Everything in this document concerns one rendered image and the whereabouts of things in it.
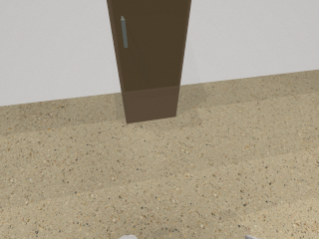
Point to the cupboard door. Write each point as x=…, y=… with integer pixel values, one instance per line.
x=155, y=35

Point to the handle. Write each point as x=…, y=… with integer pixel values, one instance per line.
x=124, y=31

